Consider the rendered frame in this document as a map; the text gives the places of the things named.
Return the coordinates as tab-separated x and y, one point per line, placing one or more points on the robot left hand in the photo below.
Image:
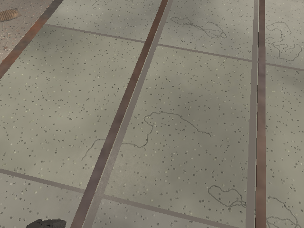
49	223

